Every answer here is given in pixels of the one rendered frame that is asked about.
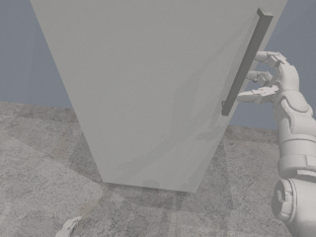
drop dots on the handle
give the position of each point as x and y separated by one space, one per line
248 58

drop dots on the robot right hand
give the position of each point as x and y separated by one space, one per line
285 79

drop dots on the right robot upper arm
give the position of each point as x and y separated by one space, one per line
294 203

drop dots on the robot right forearm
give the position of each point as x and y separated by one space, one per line
296 136

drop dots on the fridge door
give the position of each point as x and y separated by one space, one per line
146 79

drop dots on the robot left hand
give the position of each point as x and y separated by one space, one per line
69 227

